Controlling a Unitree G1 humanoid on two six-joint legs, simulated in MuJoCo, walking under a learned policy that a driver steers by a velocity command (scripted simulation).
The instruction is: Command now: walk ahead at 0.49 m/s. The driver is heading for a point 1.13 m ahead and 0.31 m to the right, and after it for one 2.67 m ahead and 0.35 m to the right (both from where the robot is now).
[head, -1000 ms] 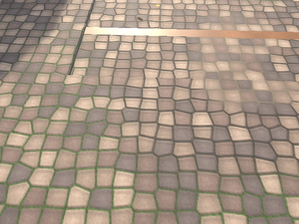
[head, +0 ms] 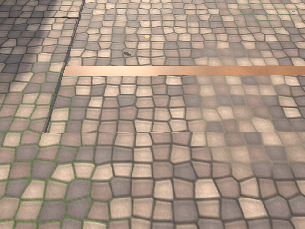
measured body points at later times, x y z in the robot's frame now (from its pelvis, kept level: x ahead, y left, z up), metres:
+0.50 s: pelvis +0.27 -0.08 +0.00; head +0.29 -0.10 +0.45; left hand +0.33 +0.18 -0.12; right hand +0.36 -0.35 -0.14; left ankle +0.27 +0.08 -0.66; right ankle +0.29 -0.16 -0.74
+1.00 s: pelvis +0.55 -0.01 -0.01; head +0.57 +0.00 +0.44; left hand +0.57 +0.25 -0.16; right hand +0.66 -0.27 -0.12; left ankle +0.61 +0.07 -0.74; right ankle +0.45 -0.17 -0.65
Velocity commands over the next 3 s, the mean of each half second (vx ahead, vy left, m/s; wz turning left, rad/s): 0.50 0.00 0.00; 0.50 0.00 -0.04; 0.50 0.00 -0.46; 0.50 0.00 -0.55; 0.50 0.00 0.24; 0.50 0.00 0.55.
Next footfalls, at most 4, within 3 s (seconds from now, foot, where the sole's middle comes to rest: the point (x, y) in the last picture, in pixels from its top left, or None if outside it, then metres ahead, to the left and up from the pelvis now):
0.30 right None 0.33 -0.17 -0.78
0.86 left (137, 201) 0.65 0.07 -0.78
1.44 right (186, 150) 0.93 -0.18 -0.78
1.96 left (168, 107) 1.27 -0.11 -0.81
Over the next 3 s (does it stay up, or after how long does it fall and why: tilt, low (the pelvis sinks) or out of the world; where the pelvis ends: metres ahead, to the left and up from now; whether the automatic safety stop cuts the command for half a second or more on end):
stays up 1.58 -0.28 -0.06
